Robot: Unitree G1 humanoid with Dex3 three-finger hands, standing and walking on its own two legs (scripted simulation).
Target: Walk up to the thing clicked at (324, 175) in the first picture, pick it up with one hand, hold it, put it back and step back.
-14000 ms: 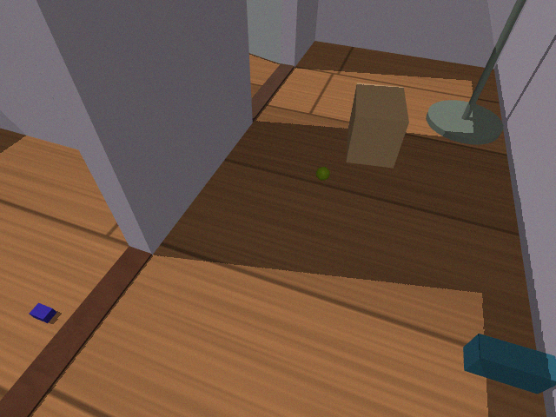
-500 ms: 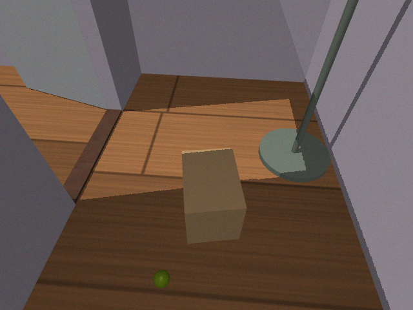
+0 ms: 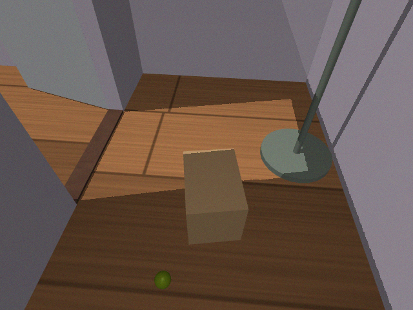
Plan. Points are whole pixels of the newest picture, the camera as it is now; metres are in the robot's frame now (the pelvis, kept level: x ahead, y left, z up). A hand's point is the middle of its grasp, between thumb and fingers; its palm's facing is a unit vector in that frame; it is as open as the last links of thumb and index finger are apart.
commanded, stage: stand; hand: left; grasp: from above
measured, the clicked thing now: (162, 279) +0.42 +0.21 -0.75
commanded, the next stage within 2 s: rise first in 0.68 s
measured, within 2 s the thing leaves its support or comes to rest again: neither
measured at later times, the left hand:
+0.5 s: hand out of the picture +0.07 +0.25 -0.16, palm faces -0.03 -0.94 -0.34, open 7.3 cm
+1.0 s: hand out of the picture +0.15 +0.25 -0.17, palm faces +0.00 -0.94 -0.33, open 8.7 cm
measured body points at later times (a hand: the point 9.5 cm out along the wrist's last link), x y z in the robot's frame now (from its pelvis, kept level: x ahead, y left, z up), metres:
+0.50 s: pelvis +0.00 +0.00 +0.00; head +0.02 +0.00 +0.45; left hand +0.07 +0.30 -0.13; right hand +0.08 -0.30 -0.13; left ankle +0.01 +0.12 -0.75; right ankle -0.02 -0.14 -0.75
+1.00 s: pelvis -0.01 +0.00 -0.02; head +0.05 +0.01 +0.42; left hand +0.15 +0.30 -0.15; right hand +0.09 -0.27 -0.14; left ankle +0.01 +0.12 -0.75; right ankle -0.02 -0.14 -0.75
